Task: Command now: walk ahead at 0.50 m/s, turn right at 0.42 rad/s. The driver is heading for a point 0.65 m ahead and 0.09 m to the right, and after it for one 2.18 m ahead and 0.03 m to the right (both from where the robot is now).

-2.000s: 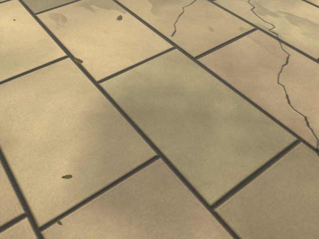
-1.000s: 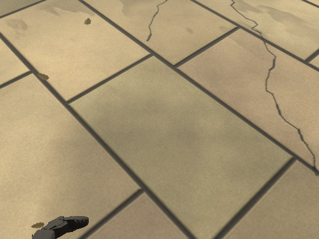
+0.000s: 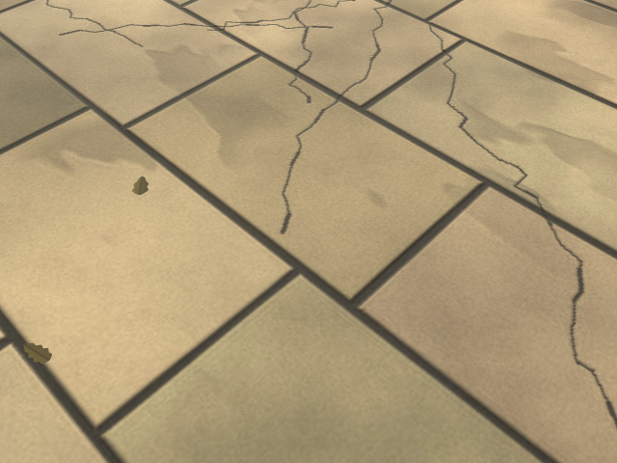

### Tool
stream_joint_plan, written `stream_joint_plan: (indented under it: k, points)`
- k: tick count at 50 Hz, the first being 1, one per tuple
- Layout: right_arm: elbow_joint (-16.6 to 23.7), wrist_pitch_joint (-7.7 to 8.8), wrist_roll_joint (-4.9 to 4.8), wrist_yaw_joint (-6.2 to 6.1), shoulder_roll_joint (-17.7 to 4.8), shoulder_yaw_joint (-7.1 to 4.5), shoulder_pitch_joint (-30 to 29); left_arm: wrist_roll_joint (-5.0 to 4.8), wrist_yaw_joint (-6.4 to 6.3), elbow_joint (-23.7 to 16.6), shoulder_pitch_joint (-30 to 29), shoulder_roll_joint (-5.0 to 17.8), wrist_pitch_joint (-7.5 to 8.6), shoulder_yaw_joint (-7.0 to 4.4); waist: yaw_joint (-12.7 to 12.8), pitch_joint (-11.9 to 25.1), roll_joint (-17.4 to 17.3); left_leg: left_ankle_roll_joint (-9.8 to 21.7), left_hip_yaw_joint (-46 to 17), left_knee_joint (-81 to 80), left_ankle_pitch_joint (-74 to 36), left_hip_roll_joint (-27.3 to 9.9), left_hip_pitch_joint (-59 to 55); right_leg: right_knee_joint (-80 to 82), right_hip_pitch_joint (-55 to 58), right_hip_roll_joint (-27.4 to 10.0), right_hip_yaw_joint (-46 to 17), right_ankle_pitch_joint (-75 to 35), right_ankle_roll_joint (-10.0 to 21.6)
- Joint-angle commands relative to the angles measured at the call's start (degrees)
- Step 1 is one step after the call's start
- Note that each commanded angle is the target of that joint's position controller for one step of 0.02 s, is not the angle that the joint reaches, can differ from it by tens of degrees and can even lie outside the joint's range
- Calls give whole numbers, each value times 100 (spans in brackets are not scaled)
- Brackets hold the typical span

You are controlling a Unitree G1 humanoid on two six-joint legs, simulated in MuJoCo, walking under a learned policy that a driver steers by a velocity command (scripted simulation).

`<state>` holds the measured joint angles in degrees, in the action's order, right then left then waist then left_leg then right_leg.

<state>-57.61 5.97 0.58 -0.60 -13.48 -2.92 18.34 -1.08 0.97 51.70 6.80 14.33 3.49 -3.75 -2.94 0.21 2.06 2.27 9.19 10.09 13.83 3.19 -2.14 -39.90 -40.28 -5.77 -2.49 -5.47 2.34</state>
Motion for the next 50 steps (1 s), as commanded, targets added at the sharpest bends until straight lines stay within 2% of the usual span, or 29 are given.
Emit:
stream_joint_plan:
  k: [1, 3, 5, 7, 8, 9, 10, 11, 12, 13, 14, 15, 18, 22, 24, 27, 30, 31, 32, 33, 34, 35, 36, 37, 38, 39, 42, 45, 50]
  points:
    - [149, -32, -50, -59, -889, -179, 199, 0, 120, -614, -821, 150, 66, 35, -125, -575, -358, 653, -227, -256, -2084, -1777, -44, 403, -192, 63, 217, 42, 91]
    - [146, -138, -83, -80, -968, -215, 217, -11, 207, -802, -966, 193, 66, 29, -84, -585, -406, 591, -128, 118, -2806, -1938, -496, 521, -269, 150, 395, 591, 205]
    - [253, -229, -98, -129, -1134, -265, 41, -16, 279, -899, -756, 366, 58, -50, 153, -301, -633, 461, 60, 830, -4724, -1968, -649, 515, 357, 469, 766, 1208, 390]
    - [378, -329, -98, -184, -1235, -285, -146, -35, 276, -679, 477, 785, 34, -288, 857, 431, -738, 246, 272, 2601, -5908, -1768, -303, 744, 2105, 942, 990, 1302, 693]
    - [504, -303, -72, -199, -1197, -248, -149, -27, 175, -481, 1452, 1256, 0, -496, 1279, 989, -340, 15, 284, 4218, -4620, -1536, 965, 948, 3895, 538, 75, 1193, 1017]
    - [765, -118, 115, -51, -292, 32, 423, -66, 97, -443, 1697, 1846, -11, -607, 723, 1606, 1149, -381, -25, 6410, 688, -351, 3668, 1241, 6125, -1002, -3032, 1724, 2113]
    - [879, 177, -122, 54, -610, 3, -14, -14, 73, -528, 1892, 1511, 14, -480, 964, 2252, 823, -315, -1301, 7291, 1934, 4, 4580, 2186, 6704, -1430, -4633, 2153, 2415]
    - [1056, 343, -328, 114, -911, -85, -626, 42, 39, -525, 1687, 1153, 50, -391, 1076, 1495, 568, -130, -1514, 7244, 1468, -386, 5142, 2232, 6306, -1187, -3690, 1804, 2015]
    - [1112, 405, -300, 100, -895, -69, -819, 22, 32, -626, 1277, 928, 89, -328, 864, 1008, 43, -46, -1480, 6730, 968, -666, 4986, 2230, 5447, -932, -2904, 1322, 1764]
    - [1057, 372, -131, 42, -882, -119, -977, 26, 58, -735, 820, 681, 94, -247, 611, 527, -450, -42, -1379, 6165, 672, -852, 4543, 2378, 4444, -637, -2245, 727, 1508]
    - [1101, 297, -81, 23, -924, -169, -793, 84, 38, -840, 596, 665, 113, -224, 346, 469, -169, -122, -1438, 5903, 554, -953, 4071, 2493, 3821, -603, -2062, 231, 1607]
    - [1111, 215, -38, 18, -922, -191, -714, 73, 34, -886, 532, 635, 118, -210, 246, 343, -194, -203, -1428, 5679, 571, -998, 3805, 2575, 3425, -482, -1897, -160, 1593]
    - [1256, 62, 15, -7, -707, -165, -910, 31, -83, -915, 629, 892, 119, -266, 171, 128, -139, -477, -1206, 4591, 54, -967, 3752, 2798, 2791, -307, -1392, -279, 1531]
    - [1441, 65, 14, 53, -445, -50, -1684, 10, -165, -777, 1049, 899, 91, -257, 548, 30, 103, -498, -1014, 2738, -1785, -712, 3251, 2795, 2523, 88, -760, 32, 1113]
    - [1543, 92, -58, 97, -474, -38, -2002, 13, -148, -664, 1287, 892, 96, -242, 727, -41, 212, -437, -994, 2319, -2297, -607, 3099, 2822, 2631, -10, -869, 506, 1037]
    - [1704, 133, -87, 158, -663, -66, -2311, -2, -138, -530, 1498, 889, 83, -230, 814, -176, 248, -248, -1103, 1931, -1945, -593, 3412, 2519, 3357, -324, -1180, 588, 996]
    - [1739, 199, -85, 212, -832, -112, -2138, 27, -180, -475, 1534, 983, 14, -257, 637, -164, 375, 5, -1058, 1725, -1207, -519, 3325, 2097, 3998, -603, -1416, -148, 875]
    - [1652, 219, -78, 208, -922, -161, -1774, 28, -187, -503, 1428, 1001, -9, -256, 410, 4, 406, 128, -916, 1567, -1104, -385, 2816, 1725, 4051, -504, -1328, -964, 787]
    - [1447, 233, -46, 187, -1103, -259, -1059, 51, -181, -552, 1338, 908, -20, -211, 70, 492, 327, 318, -897, 1556, -1281, -382, 1774, 931, 3898, -209, -1103, -1642, 658]
    - [1296, 234, 22, 163, -1399, -339, -59, 122, -175, -694, 1244, 718, -19, -115, -348, 1312, -60, 713, -1770, 1763, -1432, -1194, 201, -555, 3044, 156, -797, -803, 460]
    - [1064, 156, 13, 189, -1819, -479, 623, 29, -138, -689, 2082, 292, 85, 8, -146, 2097, -1678, 1668, -4218, 1402, -310, -2362, -1901, -2667, 868, 1047, -282, 2028, -19]
    - [1019, 119, -149, 234, -1333, -344, 638, 6, -118, -661, 1918, 609, 161, -16, -236, 1935, -1671, 1652, -5264, 719, 854, -2443, -1990, -3225, -43, 938, -625, 3784, 1]
    - [1132, 87, -192, 225, -1036, -248, 171, -60, -89, -809, 1310, 950, 213, -101, -235, 986, -1142, 1378, -4619, 616, 1238, -2257, -1243, -3454, -496, 587, -570, 3352, 44]
    - [1265, 35, -121, 221, -964, -207, -231, -30, -96, -918, 876, 911, 248, -82, -140, 484, -606, 1253, -4027, 493, 881, -2019, -412, -3267, -418, 354, -367, 2889, 59]
    - [1320, 1, -69, 232, -877, -168, -453, 74, -105, -983, 668, 853, 270, -99, -10, 84, -361, 1248, -3633, 328, 343, -1823, 303, -2867, -298, 207, -283, 2597, 33]
    - [1353, 5, -16, 228, -830, -137, -545, 127, -113, -1006, 734, 795, 271, -118, 175, 39, -500, 1239, -3406, 235, -211, -1682, 713, -2543, 31, 60, -305, 2399, 5]
    - [1332, 2, -90, 190, -906, -163, -476, 167, -142, -1043, 792, 573, 221, -86, 331, 99, -650, 1283, -2807, 40, -1108, -1403, 1166, -1659, 420, 45, -132, 2210, -195]
    - [1270, -33, -152, 85, -1139, -254, -260, 179, -157, -1245, 150, 435, 217, -16, 192, 1, -577, 1167, -2392, -27, -1392, -1212, 1464, -404, 630, 163, -56, 1223, -381]
    - [1145, -162, -227, 9, -1157, -281, 308, 67, -69, -1499, -750, 442, 296, 12, -124, -81, -683, 976, -2421, 240, -1082, -1120, 1477, 865, 1195, 504, -71, 215, -475]
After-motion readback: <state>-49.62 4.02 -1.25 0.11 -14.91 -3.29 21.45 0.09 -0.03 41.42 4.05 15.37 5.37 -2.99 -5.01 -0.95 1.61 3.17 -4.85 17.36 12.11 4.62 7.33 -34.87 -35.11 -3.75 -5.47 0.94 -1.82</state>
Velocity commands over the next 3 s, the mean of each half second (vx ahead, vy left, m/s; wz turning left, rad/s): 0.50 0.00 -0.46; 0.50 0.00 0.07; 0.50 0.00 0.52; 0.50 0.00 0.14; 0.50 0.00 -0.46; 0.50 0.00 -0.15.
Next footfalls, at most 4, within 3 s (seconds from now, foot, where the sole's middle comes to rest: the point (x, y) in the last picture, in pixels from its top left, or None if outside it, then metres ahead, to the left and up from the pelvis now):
0.16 right None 0.27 -0.13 -0.78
0.64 left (305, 423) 0.60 0.01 -0.78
1.14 right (412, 339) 0.79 -0.27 -0.78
1.64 left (288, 262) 1.05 0.03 -0.78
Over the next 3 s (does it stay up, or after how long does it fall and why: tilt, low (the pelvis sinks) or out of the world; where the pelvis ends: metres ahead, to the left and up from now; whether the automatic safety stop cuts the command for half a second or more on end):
stays up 1.67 -0.03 0.00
